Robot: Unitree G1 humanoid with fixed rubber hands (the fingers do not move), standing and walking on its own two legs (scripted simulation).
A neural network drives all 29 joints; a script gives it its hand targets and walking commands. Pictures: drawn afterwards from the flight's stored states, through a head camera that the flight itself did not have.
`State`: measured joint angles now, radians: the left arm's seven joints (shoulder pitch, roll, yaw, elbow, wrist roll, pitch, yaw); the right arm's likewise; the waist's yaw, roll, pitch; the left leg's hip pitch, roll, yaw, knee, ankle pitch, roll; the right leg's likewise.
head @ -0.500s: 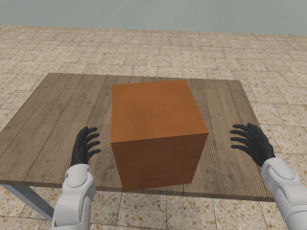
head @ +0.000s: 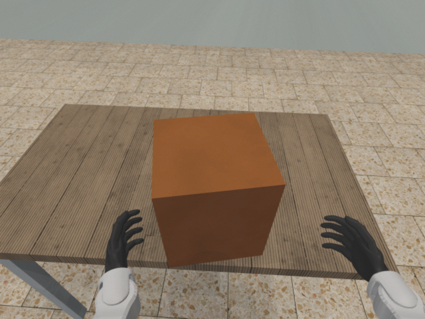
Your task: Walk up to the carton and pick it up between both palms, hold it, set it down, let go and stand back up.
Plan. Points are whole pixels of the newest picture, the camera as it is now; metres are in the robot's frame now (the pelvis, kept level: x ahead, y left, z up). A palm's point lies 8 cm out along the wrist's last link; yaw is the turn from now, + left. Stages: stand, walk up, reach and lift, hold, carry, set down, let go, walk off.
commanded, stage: set down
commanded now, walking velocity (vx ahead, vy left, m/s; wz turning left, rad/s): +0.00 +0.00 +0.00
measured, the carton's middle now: (210, 191) +0.39 +0.05 +0.03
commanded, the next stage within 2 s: let go in 1.46 s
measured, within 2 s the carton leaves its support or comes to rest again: neither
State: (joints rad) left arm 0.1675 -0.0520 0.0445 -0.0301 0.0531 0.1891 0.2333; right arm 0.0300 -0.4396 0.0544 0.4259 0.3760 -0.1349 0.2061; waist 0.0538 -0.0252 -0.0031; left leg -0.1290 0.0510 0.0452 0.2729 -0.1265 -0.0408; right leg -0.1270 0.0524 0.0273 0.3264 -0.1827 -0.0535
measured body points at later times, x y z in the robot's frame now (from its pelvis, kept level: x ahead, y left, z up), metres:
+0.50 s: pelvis +0.01 +0.00 +0.00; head +0.01 +0.01 +0.45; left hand +0.20 +0.20 -0.01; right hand +0.22 -0.24 -0.01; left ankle +0.01 +0.15 -0.75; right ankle -0.01 -0.09 -0.75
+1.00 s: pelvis +0.02 +0.02 +0.00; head +0.02 +0.03 +0.45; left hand +0.18 +0.24 -0.05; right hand +0.20 -0.21 -0.05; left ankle +0.01 +0.15 -0.75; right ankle -0.01 -0.09 -0.75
